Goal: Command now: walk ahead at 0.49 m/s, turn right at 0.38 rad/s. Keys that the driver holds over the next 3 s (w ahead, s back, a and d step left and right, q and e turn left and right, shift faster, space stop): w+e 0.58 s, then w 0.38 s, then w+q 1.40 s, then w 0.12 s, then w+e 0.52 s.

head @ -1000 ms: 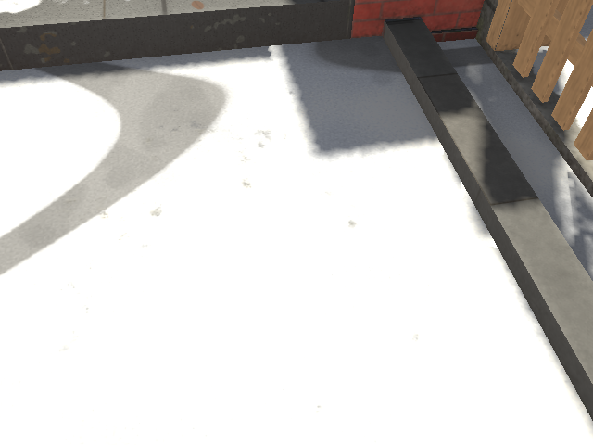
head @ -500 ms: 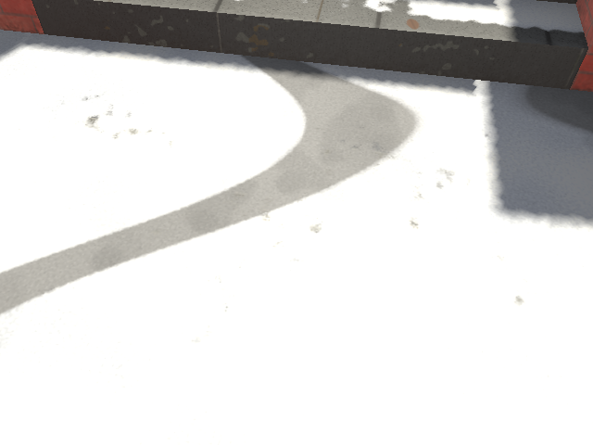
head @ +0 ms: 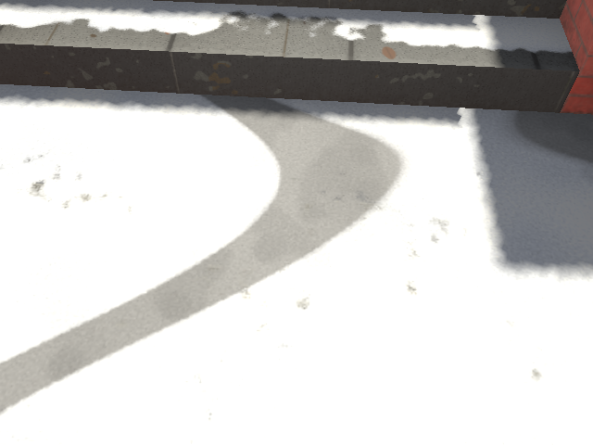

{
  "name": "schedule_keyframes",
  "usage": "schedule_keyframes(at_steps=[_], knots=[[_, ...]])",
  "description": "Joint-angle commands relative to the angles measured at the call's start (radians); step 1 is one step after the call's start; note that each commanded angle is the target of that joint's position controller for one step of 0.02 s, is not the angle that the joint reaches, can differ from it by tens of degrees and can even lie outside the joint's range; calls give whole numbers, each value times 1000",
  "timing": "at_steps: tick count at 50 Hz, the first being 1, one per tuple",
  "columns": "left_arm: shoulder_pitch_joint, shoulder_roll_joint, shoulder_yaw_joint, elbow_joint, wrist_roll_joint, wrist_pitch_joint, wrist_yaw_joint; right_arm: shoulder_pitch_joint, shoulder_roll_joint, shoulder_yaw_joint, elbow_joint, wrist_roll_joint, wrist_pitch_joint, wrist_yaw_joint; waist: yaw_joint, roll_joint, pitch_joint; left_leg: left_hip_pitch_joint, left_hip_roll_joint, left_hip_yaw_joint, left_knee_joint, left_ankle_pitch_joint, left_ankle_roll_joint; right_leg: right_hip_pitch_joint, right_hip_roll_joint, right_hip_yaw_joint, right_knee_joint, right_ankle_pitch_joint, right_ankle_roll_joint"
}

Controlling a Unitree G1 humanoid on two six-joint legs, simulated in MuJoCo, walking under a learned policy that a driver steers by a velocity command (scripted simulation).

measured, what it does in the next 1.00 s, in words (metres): walks ahead, turning right: right foot, then left foot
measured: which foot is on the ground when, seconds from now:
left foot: down 0.00-0.06, up 0.08-0.58, down 0.60-1.00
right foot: up 0.00-0.06, down 0.08-0.60, up 0.62-1.00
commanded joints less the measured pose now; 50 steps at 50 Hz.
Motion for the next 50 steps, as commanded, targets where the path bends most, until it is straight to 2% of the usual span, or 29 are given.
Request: schedule_keyframes(at_steps=[1, 2, 3, 4, 5, 6, 7, 8, 9, 10, 12, 14, 20, 24, 25, 27, 28, 29, 30, 31, 32, 33, 34, 35, 37, 39, 42, 46, 50], knots=[[12, 77, 17, -59, 3, -12, 7, 26, -165, -29, -15, -13, -1, -26, 44, 115, -20, -9, 312, 22, 202, 1237, 10, 143, 90, -68, -25, -120, -58], [108, 97, 27, -34, 3, -12, 12, 13, -180, -32, -15, -20, 10, -31, 86, 125, -70, -5, 319, 31, 354, 1310, 8, 229, 118, -70, -35, -177, -83], [232, 125, 43, 3, 9, -17, 17, -1, -193, -35, -21, -20, 19, -30, 138, 120, -135, -57, 316, 39, 550, 1240, 7, 378, 136, -47, -93, -187, -112], [364, 177, 67, 29, 25, -16, 29, -38, -204, -35, -45, -11, 18, -24, 215, 68, -206, -236, 280, 57, 839, 980, 6, 597, 48, 87, -150, -232, -171], [367, 292, 99, 17, 30, -7, 42, 40, -89, -14, -92, 2, 10, -2, 122, -174, -298, -635, 102, 48, 1232, 31, -35, 902, -261, 553, -130, -130, -319], [350, 283, 102, 17, -17, 2, 37, -32, -143, -25, -121, 2, 2, 4, 143, -125, -358, -856, 15, -153, 1400, -180, -42, 982, -323, 878, -289, -167, -410], [279, 250, 96, 10, -25, 4, 43, -119, -151, -20, -151, 1, -13, 9, 123, -25, -194, -937, 103, -211, 1332, -58, -30, 856, -296, 714, -336, -182, -355], [228, 194, 83, 5, -22, 5, 46, -140, -156, -19, -159, 4, -22, 12, 87, 42, -113, -892, 140, -196, 1238, 8, -33, 712, -264, 617, -365, -116, -306], [191, 158, 72, 4, -17, 2, 49, -140, -148, -18, -154, -2, -15, 10, 41, 87, -47, -832, 168, -190, 1159, 24, -44, 585, -212, 527, -382, -5, -260], [173, 137, 63, 5, -20, -3, 53, -125, -139, -15, -156, -19, 7, 11, 8, 81, -36, -769, 183, -189, 1105, 22, -65, 503, -167, 462, -396, 48, -237], [178, 156, 63, 6, -20, -21, 51, -100, -117, -9, -152, -35, 46, 17, -15, 41, -39, -719, 192, -166, 1017, 25, -93, 436, -115, 387, -408, 139, -221], [206, 186, 70, 10, -19, -28, 50, -142, -113, -6, -171, -36, 60, 21, -9, 18, -33, -732, 193, -142, 924, 81, -117, 405, -84, 355, -423, 152, -210], [321, 200, 76, 20, -24, -17, 54, -387, -121, -1, -251, -22, 63, 27, 88, -34, -25, -827, 170, -137, 637, 305, -141, 522, -56, 386, -395, 113, -136], [362, 210, 78, 19, -9, -13, 63, -495, -131, 4, -294, -12, 48, 30, 123, -49, -11, -827, 131, -141, 509, 296, -128, 607, -76, 435, -337, 168, -135], [357, 220, 80, 15, -6, -14, 65, -499, -139, 4, -301, -10, 44, 31, 118, -55, -11, -800, 123, -149, 476, 281, -119, 617, -87, 453, -318, 186, -129], [303, 237, 85, -5, -3, -16, 71, -421, -164, -3, -287, -5, 32, 29, 67, -69, -23, -651, 104, -161, 398, 228, -92, 583, -96, 478, -271, 219, -96], [267, 248, 87, -18, -2, -21, 69, -329, -186, -12, -260, -4, 25, 23, 24, -70, -54, -512, 78, -152, 370, 187, -73, 545, -83, 477, -206, 299, -75], [246, 247, 86, -21, -8, -27, 61, -189, -213, -25, -218, -5, 14, 14, -46, -25, -121, -323, 76, -152, 308, 201, -46, 505, -27, 441, -45, 330, -50], [256, 193, 69, -37, -20, -38, 50, -29, -275, -42, -199, -27, 3, -2, -104, 68, -253, -99, 237, -300, 277, 54, 1, 410, 35, 366, 203, 165, -26], [370, 83, 46, -62, -49, -40, 50, 26, -367, -64, -202, -51, 12, -10, -55, 293, -381, 163, 519, -743, 207, -51, 111, 116, 184, 239, 494, -479, 13], [398, 155, 49, -42, -18, -31, 56, -18, -327, -68, -194, -30, 27, -3, -22, 275, -358, 92, 538, -955, 129, -199, 160, -1, 132, 223, 610, -553, 3], [336, 178, 54, -25, -3, -22, 54, -92, -228, -48, -209, -23, 27, 4, -10, 124, -198, -55, 487, -803, 109, -238, 142, -14, 75, 227, 633, -450, 3], [266, 165, 49, -34, 4, -22, 45, -135, -170, -34, -205, -19, 24, 12, -9, 53, -111, -171, 427, -649, 96, -121, 120, 7, 48, 214, 585, -380, 9], [240, 147, 46, -42, 6, -19, 38, -141, -152, -28, -193, -21, 19, 14, 4, 79, -72, -238, 380, -539, 80, 9, 96, 31, 27, 210, 541, -355, 14], [242, 128, 40, -41, 19, -4, 25, -110, -146, -24, -157, -13, 4, 17, 24, 132, -55, -298, 325, -410, 66, 209, 84, 78, 21, 198, 495, -344, 28], [225, 117, 34, -48, 19, 2, 19, -71, -150, -27, -130, -2, -14, 25, 33, 131, -65, -288, 323, -355, 59, 343, 102, 62, 25, 189, 465, -333, 34], [104, 103, 20, -91, 21, 1, 11, -41, -155, -29, -102, 3, -16, 27, 23, 126, -29, -287, 320, -288, 8, 346, 117, -10, -11, 152, 344, -249, 53], [-61, 67, -12, -139, 13, -8, 0, 3, -166, -32, -69, 6, -8, 31, -11, 124, -3, -334, 279, -192, -7, 374, 96, 87, -32, 56, 85, -126, 67], [-123, 94, -10, -164, 7, -15, 13, 68, -196, -39, -30, 6, 3, 31, -22, 118, 4, -280, 324, -226, 51, 459, 87, 173, -11, 30, -30, -161, 46]])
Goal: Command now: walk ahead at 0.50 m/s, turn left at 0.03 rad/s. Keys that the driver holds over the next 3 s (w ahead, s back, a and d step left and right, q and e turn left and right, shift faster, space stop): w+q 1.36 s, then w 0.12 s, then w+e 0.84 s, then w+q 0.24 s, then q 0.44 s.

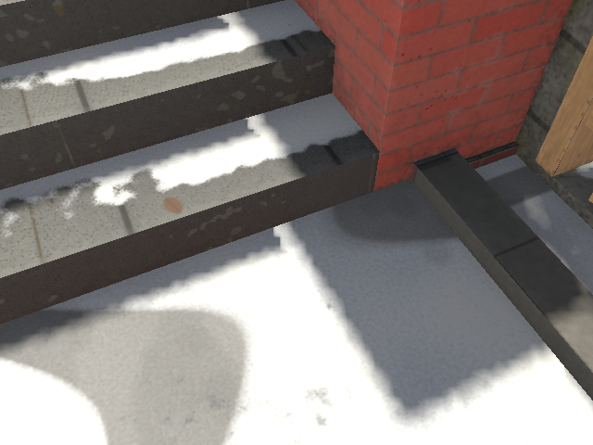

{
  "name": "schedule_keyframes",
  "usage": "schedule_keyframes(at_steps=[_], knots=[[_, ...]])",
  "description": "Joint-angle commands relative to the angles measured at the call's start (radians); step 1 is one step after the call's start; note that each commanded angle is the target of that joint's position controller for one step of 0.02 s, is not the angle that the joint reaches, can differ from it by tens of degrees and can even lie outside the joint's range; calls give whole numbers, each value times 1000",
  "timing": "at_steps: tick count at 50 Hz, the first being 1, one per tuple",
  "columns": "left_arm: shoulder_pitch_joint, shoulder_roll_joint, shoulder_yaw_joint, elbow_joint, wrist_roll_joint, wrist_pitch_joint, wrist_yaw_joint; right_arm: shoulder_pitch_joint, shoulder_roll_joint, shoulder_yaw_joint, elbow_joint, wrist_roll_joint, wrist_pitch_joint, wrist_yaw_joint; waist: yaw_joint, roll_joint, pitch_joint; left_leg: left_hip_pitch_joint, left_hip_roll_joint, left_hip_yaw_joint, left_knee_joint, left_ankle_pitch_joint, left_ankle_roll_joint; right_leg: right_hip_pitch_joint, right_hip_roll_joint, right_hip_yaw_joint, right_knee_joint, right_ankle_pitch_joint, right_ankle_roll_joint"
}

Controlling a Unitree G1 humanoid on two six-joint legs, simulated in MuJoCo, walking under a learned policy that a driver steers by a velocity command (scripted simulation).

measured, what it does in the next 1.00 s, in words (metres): walks ahead, turning left: right foot, then left foot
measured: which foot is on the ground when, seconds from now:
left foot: down 0.00-0.08, up 0.10-0.58, down 0.60-1.00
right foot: up 0.00-0.06, down 0.08-0.62, up 0.64-1.00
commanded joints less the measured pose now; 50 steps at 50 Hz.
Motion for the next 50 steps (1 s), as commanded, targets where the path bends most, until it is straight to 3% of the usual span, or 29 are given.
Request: schedule_keyframes(at_steps=[1, 2, 3, 4, 5, 6, 7, 8, 9, 10, 14, 19, 22, 25, 28, 29, 30, 31, 32, 33, 34, 35, 36, 37, 39, 41, 44, 50], knots=[[-50, 76, 15, -76, -2, -21, 13, 3, -176, -37, -32, 0, -3, -5, 50, 127, 43, -85, 269, -174, -23, 425, 140, 135, 33, -38, -78, -29, -18], [8, 82, 20, -58, 1, -28, 19, -5, -182, -38, -28, 2, 3, -8, 83, 114, 25, -84, 260, -172, 48, 490, 130, 220, 55, -42, -134, -37, -27], [126, 105, 33, -15, 11, -39, 30, 0, -171, -34, -21, 5, 6, -8, 133, 67, -33, -115, 214, -136, 204, 556, 112, 389, 69, -36, -198, -25, -45], [293, 168, 55, 25, 30, -50, 45, -14, -139, -23, -42, 10, 3, -8, 202, -5, -147, -241, 155, -95, 434, 417, 87, 618, -56, 101, -225, -100, -84], [390, 268, 77, 27, 45, -50, 59, 18, -25, 3, -93, 28, 1, -6, 208, -197, -263, -531, 27, -8, 751, -105, 44, 863, -355, 474, -308, -217, -148], [389, 268, 85, 36, 6, -32, 60, 44, -115, -25, -77, 17, 14, -19, 196, -186, -278, -623, 2, -76, 907, -257, 56, 795, -409, 646, -385, -258, -205], [299, 187, 65, 22, -3, -29, 57, -7, -140, -36, -73, 7, 23, -20, 158, -88, -140, -654, 62, -123, 940, -186, 67, 688, -353, 508, -397, -278, -182], [231, 125, 51, 16, -9, -37, 52, -42, -107, -31, -72, 7, 25, -12, 133, -66, -52, -641, 94, -122, 909, -111, 63, 576, -299, 381, -434, -207, -160], [194, 91, 43, 14, -8, -44, 52, -52, -93, -32, -64, 4, 33, -7, 108, -64, -15, -607, 112, -117, 877, -69, 56, 508, -255, 288, -464, -137, -127], [189, 76, 38, 23, -11, -52, 56, -48, -89, -35, -60, -11, 45, 0, 87, -77, 7, -580, 124, -116, 858, -47, 45, 461, -227, 218, -480, -61, -110], [230, 89, 48, 57, -21, -81, 61, -115, -55, -40, -86, -18, 75, 21, 60, -41, 15, -628, 127, -99, 856, 61, 23, 463, -209, 63, -509, 147, -113], [279, 80, 49, 96, -15, -80, 65, -291, -36, -30, -153, -19, 79, 37, 78, -36, 64, -687, 130, -63, 659, 228, 9, 476, -185, -79, -520, 201, -112], [309, 109, 57, 114, -14, -79, 70, -399, -32, -18, -195, -22, 76, 49, 103, -37, 83, -631, 118, -6, 496, 276, 30, 500, -199, -137, -514, 243, -106], [352, 129, 63, 140, -12, -66, 76, -455, -49, -20, -225, -27, 75, 54, 115, -31, 94, -605, 94, 42, 411, 198, 73, 594, -224, -176, -464, 360, -93], [344, 172, 74, 148, -7, -46, 83, -386, -75, -33, -217, -29, 74, 44, 71, -61, 29, -467, 5, 99, 372, 49, 136, 666, -227, -226, -252, 790, -72], [342, 188, 79, 148, -7, -35, 84, -297, -95, -44, -193, -29, 68, 38, 33, -60, -29, -364, -36, 102, 345, 6, 162, 663, -224, -235, -97, 851, -70], [335, 193, 80, 140, -9, -26, 83, -145, -126, -63, -144, -37, 58, 27, -36, -19, -117, -157, -61, 78, 266, 30, 194, 574, -203, -253, 133, 741, -48], [353, 140, 64, 98, -19, -29, 76, -16, -234, -98, -118, -49, 57, 8, -74, 110, -231, 137, 141, -219, 220, -147, 271, 288, -155, -259, 463, 390, -7], [325, 88, 60, 28, -23, -41, 58, -71, -319, -118, -138, -19, 67, 1, -9, 299, -290, 327, 373, -785, 58, -122, 397, -90, 77, -132, 786, -397, 49], [196, 148, 67, 0, -14, -54, 52, -64, -304, -114, -140, -4, 78, -4, -50, 130, -231, 297, 363, -739, 10, -28, 378, -204, 30, 40, 803, -336, 37], [166, 124, 58, -10, -28, -67, 47, -111, -258, -103, -130, 0, 77, -12, -17, 74, -111, 174, 347, -593, 10, 81, 353, -212, -20, 48, 739, -235, 29], [199, 114, 55, 14, -27, -72, 47, -153, -205, -88, -125, 4, 70, -11, 39, 13, -34, 30, 294, -493, -4, 197, 303, -139, -57, 47, 615, -185, 25], [203, 114, 57, 14, -8, -58, 48, -189, -176, -78, -125, 10, 61, -13, 75, 14, -5, -55, 241, -423, -15, 276, 274, -77, -72, 53, 550, -182, 33], [234, 108, 55, 26, 9, -38, 47, -213, -158, -71, -131, 12, 53, -13, 98, 26, -16, -99, 212, -377, -26, 331, 264, -18, -75, 54, 515, -174, 44], [237, 95, 54, 22, 20, -9, 40, -193, -165, -70, -123, 19, 32, -7, 111, 38, -27, -131, 179, -340, -36, 414, 269, 4, -67, 39, 465, -167, 64], [174, 86, 51, -4, 17, 1, 36, -161, -189, -75, -113, 17, 25, -5, 99, 49, -8, -149, 158, -326, -56, 389, 258, -33, -64, 24, 386, -105, 81], [35, 91, 50, -49, 12, -1, 34, -100, -194, -76, -100, 15, 28, -8, 53, 70, 29, -121, 142, -344, -73, 338, 229, -107, -54, 22, 234, 15, 96], [-139, 91, 36, -106, -2, -18, 28, -12, -202, -76, -81, 2, 27, -21, -13, 99, 26, -8, 144, -375, 8, 474, 201, -94, 6, 25, 3, 114, 85]])
Over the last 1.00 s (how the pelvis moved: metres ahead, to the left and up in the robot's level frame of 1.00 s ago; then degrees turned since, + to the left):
0.55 -0.08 0.01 -26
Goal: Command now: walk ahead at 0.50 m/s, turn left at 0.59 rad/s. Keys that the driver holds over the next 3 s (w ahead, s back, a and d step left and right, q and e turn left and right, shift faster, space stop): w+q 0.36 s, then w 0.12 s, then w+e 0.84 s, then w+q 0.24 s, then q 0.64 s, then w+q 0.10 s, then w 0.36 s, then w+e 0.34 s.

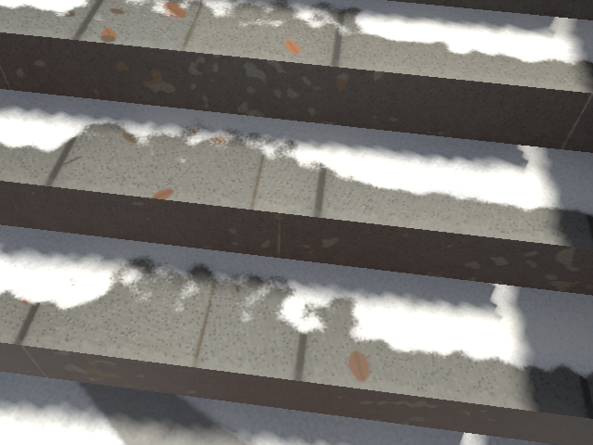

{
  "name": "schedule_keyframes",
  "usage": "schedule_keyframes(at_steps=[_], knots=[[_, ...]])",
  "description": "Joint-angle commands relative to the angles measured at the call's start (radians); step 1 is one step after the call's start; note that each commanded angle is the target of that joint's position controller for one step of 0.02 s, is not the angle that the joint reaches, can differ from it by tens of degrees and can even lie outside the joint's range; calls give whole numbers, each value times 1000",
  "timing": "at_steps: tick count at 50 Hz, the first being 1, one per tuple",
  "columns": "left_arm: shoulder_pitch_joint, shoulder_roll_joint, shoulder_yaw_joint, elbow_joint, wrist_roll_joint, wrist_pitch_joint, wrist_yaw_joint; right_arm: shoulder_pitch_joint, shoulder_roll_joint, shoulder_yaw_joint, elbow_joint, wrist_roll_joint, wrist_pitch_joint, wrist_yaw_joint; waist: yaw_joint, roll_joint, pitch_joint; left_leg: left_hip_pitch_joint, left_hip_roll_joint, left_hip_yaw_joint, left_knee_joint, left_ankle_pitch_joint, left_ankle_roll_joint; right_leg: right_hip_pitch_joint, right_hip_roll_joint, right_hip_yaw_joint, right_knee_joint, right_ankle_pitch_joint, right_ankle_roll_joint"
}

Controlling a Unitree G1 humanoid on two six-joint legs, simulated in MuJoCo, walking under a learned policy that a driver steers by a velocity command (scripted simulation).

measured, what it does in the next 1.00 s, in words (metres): walks ahead: right foot, then left foot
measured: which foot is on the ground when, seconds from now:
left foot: down 0.00-0.14, up 0.16-0.58, down 0.60-1.00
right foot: up 0.00-0.12, down 0.14-0.60, up 0.62-1.00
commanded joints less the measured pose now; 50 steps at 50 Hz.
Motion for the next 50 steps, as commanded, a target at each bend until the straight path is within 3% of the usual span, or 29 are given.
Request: schedule_keyframes(at_steps=[1, 4, 5, 6, 7, 8, 9, 10, 11, 12, 13, 16, 21, 24, 27, 28, 29, 30, 31, 32, 33, 34, 36, 37, 38, 42, 46, 48, 50], knots=[[-147, 77, 8, -108, -10, -26, 0, 50, -163, -35, -38, -10, -11, -13, -17, 106, -4, 19, 259, -192, 7, 489, 95, 20, 57, -30, -93, 21, -10], [-54, 113, 16, -92, -14, -40, 13, -11, -190, -42, -57, -13, -15, -22, 43, 122, -27, -19, 259, -220, 98, 606, 43, 229, 93, -19, -205, -46, -44], [39, 134, 24, -64, -13, -48, 26, -35, -198, -43, -65, -11, -21, -18, 84, 115, -75, -35, 237, -220, 195, 714, 23, 361, 120, -33, -232, -82, -61], [168, 162, 35, -33, -7, -63, 40, -52, -191, -39, -65, -2, -29, -9, 153, 71, -148, -86, 179, -182, 370, 705, 0, 545, 88, -18, -294, -44, -88], [313, 231, 50, -29, 18, -70, 59, -48, -117, -16, -93, 11, -39, -2, 203, -21, -288, -205, 123, -127, 616, 450, -21, 767, -124, 179, -313, -199, -134], [305, 312, 68, -34, 35, -56, 58, 81, -26, 3, -119, 43, -31, -9, 125, -273, -368, -505, -32, -6, 853, -288, -48, 958, -378, 599, -402, -156, -261], [254, 235, 64, -35, 16, -41, 48, 76, -121, -5, -82, -1, -11, -19, 99, -136, -305, -577, 74, -2, 952, -262, -34, 855, -359, 665, -418, -333, -274], [193, 142, 42, -52, 3, -40, 43, 4, -143, -12, -76, -15, -3, -10, 98, -27, -174, -568, 114, 6, 937, -168, -38, 716, -300, 503, -450, -375, -243], [152, 96, 28, -48, 3, -41, 39, -47, -125, -8, -84, -16, 0, -2, 89, 4, -100, -550, 146, 20, 898, -103, -50, 619, -238, 355, -480, -255, -212], [157, 85, 23, -37, 2, -45, 42, -72, -113, -7, -88, -26, 7, 7, 85, -31, -72, -534, 167, 32, 873, -78, -60, 573, -202, 252, -495, -128, -191], [171, 83, 21, -21, -1, -53, 43, -75, -99, -4, -90, -38, 19, 16, 75, -56, -59, -514, 172, 44, 877, -63, -69, 534, -174, 172, -503, -19, -181], [200, 96, 28, 4, -16, -80, 29, -117, -65, 9, -114, -35, 37, 32, 60, -60, -73, -544, 186, 66, 874, -15, -82, 525, -174, 49, -512, 199, -202], [245, 106, 35, 38, -10, -84, 24, -270, -38, 29, -173, -38, 33, 52, 83, -61, -49, -565, 201, 88, 656, 110, -104, 516, -159, -79, -543, 222, -211], [226, 124, 39, 40, -13, -85, 18, -323, -16, 47, -173, -37, 29, 44, 87, -66, -58, -418, 168, 150, 444, 131, -100, 480, -132, -153, -503, 336, -177], [283, 133, 38, 78, -22, -70, 17, -344, -23, 54, -171, -43, 20, 28, 98, -118, -82, -344, 139, 190, 334, 58, -76, 548, -144, -116, -422, 430, -176], [285, 131, 35, 86, -29, -60, 17, -310, -28, 54, -156, -45, 10, 24, 81, -106, -98, -291, 122, 198, 260, 61, -63, 569, -134, -106, -346, 511, -178], [272, 124, 31, 87, -34, -49, 12, -212, -34, 50, -116, -56, -6, 19, 27, -42, -141, -165, 94, 221, 154, 100, -50, 557, -101, -121, -198, 564, -171], [269, 99, 21, 77, -47, -49, 12, -87, -69, 38, -78, -71, -21, 11, -27, 4, -216, 47, 165, 160, 129, 184, -42, 438, -61, -127, -8, 422, -148], [274, 6, -5, 34, -44, -48, 9, 3, -170, 22, -73, -84, -30, -1, -29, 217, -275, 210, 489, -177, 100, 522, -14, 220, 29, -172, 286, -227, -101], [372, 11, 0, 56, -60, -26, 22, 45, -262, -14, -48, -50, -13, -13, -15, 343, -349, 267, 577, -301, 70, 554, 115, 55, 132, -97, 522, -516, -96], [343, 58, 12, 84, -31, -9, 30, 3, -197, -6, -62, -36, -7, -9, -13, 177, -258, 170, 526, -210, 63, 318, 116, -12, 74, -16, 653, -490, -106], [297, 49, 15, 80, -24, -7, 25, -81, -120, 17, -73, -29, -11, -5, 16, 137, -133, 31, 474, -142, 15, 161, 84, -47, 52, -17, 684, -419, -103], [285, 53, 28, 85, -11, 4, 15, -167, -70, 33, -78, -20, -22, -6, 81, 124, -34, -132, 406, -42, -75, 80, 27, -21, 21, -18, 652, -290, -83], [328, 31, 29, 108, -1, 15, 13, -154, -65, 32, -63, -26, -31, -8, 89, 147, -53, -167, 396, -7, -80, 122, 41, 9, 49, -47, 783, -259, -77], [318, 9, 31, 104, -7, 26, 18, -119, -69, 30, -44, -31, -40, -7, 87, 144, -64, -150, 422, -9, -59, 171, 63, -56, 71, -65, 949, -279, -77], [88, -73, 14, -15, -18, 47, 48, 17, -20, 38, 48, -36, -57, -8, 60, 123, 11, -73, 468, -17, -100, -176, 67, -489, 70, -22, 1308, -377, -117], [-47, -130, -15, -119, -17, 50, 66, 101, -34, 44, 124, -42, -78, -22, 76, 81, 41, 14, 548, -3, -121, -242, 52, -795, 89, 45, 1553, -448, -147], [-120, -142, -27, -174, -16, 57, 74, 106, -45, 49, 142, -43, -85, -19, 81, 77, 56, 15, 538, 45, -154, -266, 37, -872, 94, 24, 1590, -478, -155], [-213, -162, -57, -256, -12, 62, 68, 95, -32, 62, 161, -31, -75, -21, 106, 29, 93, -92, 452, 161, -194, -204, -12, -808, 67, -46, 1395, -469, -158]])
Over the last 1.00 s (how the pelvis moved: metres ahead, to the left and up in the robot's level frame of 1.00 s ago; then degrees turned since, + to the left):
0.49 0.11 0.00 32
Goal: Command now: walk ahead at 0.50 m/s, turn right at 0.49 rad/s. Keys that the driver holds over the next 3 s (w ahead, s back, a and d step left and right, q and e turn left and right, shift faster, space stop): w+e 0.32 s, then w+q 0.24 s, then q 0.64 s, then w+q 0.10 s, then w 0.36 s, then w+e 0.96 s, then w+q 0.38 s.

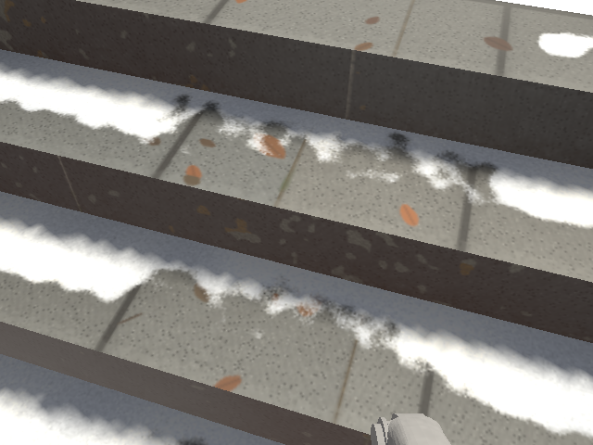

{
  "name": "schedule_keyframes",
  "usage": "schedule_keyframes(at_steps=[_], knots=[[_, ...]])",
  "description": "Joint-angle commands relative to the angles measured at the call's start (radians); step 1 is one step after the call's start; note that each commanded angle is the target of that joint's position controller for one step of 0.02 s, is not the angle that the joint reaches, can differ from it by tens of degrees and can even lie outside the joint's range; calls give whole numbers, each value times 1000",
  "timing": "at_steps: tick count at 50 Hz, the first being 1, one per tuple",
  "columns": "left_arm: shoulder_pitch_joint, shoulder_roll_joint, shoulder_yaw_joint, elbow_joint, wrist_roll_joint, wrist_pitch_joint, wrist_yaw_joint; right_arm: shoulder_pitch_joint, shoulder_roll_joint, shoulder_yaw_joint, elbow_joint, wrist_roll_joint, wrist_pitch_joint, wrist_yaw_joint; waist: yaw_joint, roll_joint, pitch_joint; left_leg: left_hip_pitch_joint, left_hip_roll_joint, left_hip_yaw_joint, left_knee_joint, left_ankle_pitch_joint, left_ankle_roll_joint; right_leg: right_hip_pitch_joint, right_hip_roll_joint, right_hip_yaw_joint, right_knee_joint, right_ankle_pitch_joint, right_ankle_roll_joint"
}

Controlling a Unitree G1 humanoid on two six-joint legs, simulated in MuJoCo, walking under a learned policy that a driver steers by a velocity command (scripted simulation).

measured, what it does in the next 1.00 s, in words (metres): climbs: right foot 0.17 m higher, then left foot 0.17 m higher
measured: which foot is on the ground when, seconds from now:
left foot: down 0.00-0.16, up 0.18-0.66, down 0.68-1.00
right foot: up 0.00-0.14, down 0.16-0.68, up 0.70-1.00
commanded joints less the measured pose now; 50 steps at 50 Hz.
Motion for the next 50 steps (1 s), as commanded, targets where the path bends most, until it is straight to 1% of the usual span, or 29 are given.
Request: schedule_keyframes(at_steps=[1, 4, 5, 7, 8, 9, 10, 11, 12, 14, 16, 19, 20, 22, 26, 28, 29, 30, 31, 32, 33, 34, 35, 36, 38, 40, 44, 47, 50], knots=[[-275, -29, -47, -224, 5, -13, -8, -14, -96, 1, -25, 4, -10, -8, 21, 17, 178, -80, 233, -150, -296, -91, 102, -186, -48, -48, -181, -2, 0], [-257, -26, -67, -250, 4, -2, -34, -57, -172, -7, -47, 49, 8, -51, 36, 46, 89, -45, 211, -13, -399, 468, 128, 178, -94, -131, -628, -15, -27], [-146, -11, -61, -190, -15, -7, -34, -119, -168, -3, -96, 66, 10, -48, 75, 42, 24, -111, 178, 94, -291, 1080, 145, 458, -24, -236, -759, 5, -46], [127, 45, -31, -104, -26, -15, -30, -116, -281, -39, -134, 77, 21, -42, 170, 250, -249, 86, 264, 55, 108, 1914, 161, 743, 90, -251, -852, -2, -77], [222, 107, -8, -87, -12, -36, -36, -145, -315, -60, -177, 97, 34, -15, 203, 279, -361, 135, 252, 47, 361, 1906, 142, 876, 131, -176, -1072, 8, -101], [214, 192, 32, -64, -6, -45, -38, -152, -284, -65, -213, 58, 29, 1, 190, 218, -353, -69, 212, -30, 675, 1307, 89, 1021, 98, 158, -1310, -31, -122], [235, 382, 87, -12, -5, -33, -27, -235, -146, -45, -340, 40, 23, 45, 136, -248, -329, -563, -52, -107, 1101, 144, -13, 1219, -169, 808, -1720, 213, -210], [166, 369, 105, -40, -2, -24, -11, -194, -115, -38, -350, -17, 15, 65, 96, -115, -364, -655, -56, -315, 1433, 136, 6, 1182, -252, 1025, -1860, 171, -213], [122, 295, 82, -11, -1, -35, -16, -230, -71, -30, -388, -25, 13, 70, 44, -50, -227, -734, -41, -304, 1565, 219, 18, 1027, -209, 911, -1843, 19, -194], [129, 174, 59, 103, 10, -73, -26, -305, 29, 4, -440, -33, 21, 32, -25, 44, 35, -854, -4, -289, 1598, 260, 43, 782, -126, 604, -1747, 75, -125], [159, 111, 38, 177, 7, -99, -46, -337, 55, 15, -494, -21, 48, 9, -58, -38, 54, -965, -11, -289, 1768, 161, 67, 780, -77, 452, -1774, 127, -103], [213, 93, 27, 235, -14, -131, -62, -347, 82, 35, -494, -19, 75, -4, -80, 45, 109, -1034, 34, -259, 1551, 165, 68, 749, -59, 257, -1800, 250, -35], [216, 90, 18, 228, -16, -141, -58, -386, 56, 27, -490, -13, 75, -5, -57, 72, 102, -1012, 13, -198, 1512, 183, 47, 739, -59, 234, -1828, 411, -23], [372, 145, 27, 278, 16, -160, -59, -508, 135, 43, -542, 11, 82, -22, 25, -84, 57, -1308, -33, -145, 1944, 7, 68, 971, -162, 313, -1874, 540, -73], [503, 115, 12, 357, -16, -148, -38, -755, 151, 78, -661, 17, 74, -17, 67, -39, 140, -1364, -21, -111, 1615, -72, 115, 1028, -133, 193, -2039, 373, 4], [511, 151, 17, 346, -29, -130, 5, -761, 111, 77, -681, 4, 100, 13, 71, -41, 83, -1122, 6, -29, 1343, -72, 112, 1055, -169, 147, -2216, 722, -36], [444, 113, 4, 314, -49, -131, 12, -662, 89, 72, -623, 13, 99, 15, 31, -35, -6, -834, -33, 49, 1144, -87, 127, 1046, -117, -16, -2158, 1218, -12], [404, 164, 12, 280, -78, -136, 30, -556, 74, 68, -558, 38, 105, 11, -27, -42, -186, -470, -135, 85, 1039, 27, 129, 980, -122, -55, -2065, 1745, -18], [410, 278, 39, 249, -65, -155, 37, -437, 55, 52, -529, 64, 118, -4, -85, -142, -278, -373, -145, 63, 951, 3, 124, 1090, -192, -30, -1907, 2096, -21], [368, 319, 57, 240, -65, -170, 31, -284, 15, 37, -463, 57, 126, -7, -158, -180, -346, -330, -132, -1, 856, 1, 141, 1236, -261, -2, -1745, 2252, -2], [325, 346, 74, 218, -79, -180, 9, -195, -37, 18, -412, 36, 125, -2, -192, -156, -353, -297, -159, -18, 648, -14, 152, 1332, -248, -17, -1556, 2199, 10], [264, 328, 84, 174, -71, -186, -3, -167, -82, -8, -366, 15, 112, 8, -224, -89, -339, -157, -138, -174, 413, 73, 208, 1223, -172, -14, -1256, 1805, 26], [300, 189, 66, 95, -44, -193, -40, -108, -196, -48, -300, 22, 109, 6, -165, 314, -405, 241, 213, -809, 246, 808, 474, 665, 126, -22, -631, 246, 143], [295, 185, 61, 78, 16, -197, -63, -169, -168, -73, -308, 48, 120, -21, -126, 80, -463, 166, 226, -1094, 69, 725, 478, 558, 115, 119, -279, 300, 92], [118, 60, 21, -47, 41, -178, -51, -275, -65, -60, -249, 41, 96, -31, -16, -92, -114, -133, 163, -866, 74, 191, 374, 312, 49, 92, -71, 344, 45], [136, -3, -14, -83, 34, -138, -24, -228, 39, -35, -171, 17, 70, -29, 57, -125, 77, -333, 68, -604, 77, 226, 271, 203, 12, 94, -46, 275, 17], [144, 20, -26, -124, 27, -96, -1, -239, 1, -30, -200, 12, 32, -2, 103, -80, 77, -474, -40, -358, 107, 577, 166, 270, -11, -3, -381, 327, 41], [-9, -27, -43, -197, 23, -80, 26, -88, -93, -53, -195, -1, 6, -8, 17, 78, -36, -191, 46, -526, 79, 660, 199, -30, -11, -36, -38, 244, 51], [-204, -69, -70, -288, 49, -65, 15, -15, -76, -61, -190, 17, 25, -20, -30, 31, -18, -80, 27, -590, 52, 403, 172, -162, -48, -21, -135, 243, 56]])
Over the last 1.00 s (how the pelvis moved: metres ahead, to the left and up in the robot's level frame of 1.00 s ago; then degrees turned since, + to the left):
0.41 0.04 0.00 6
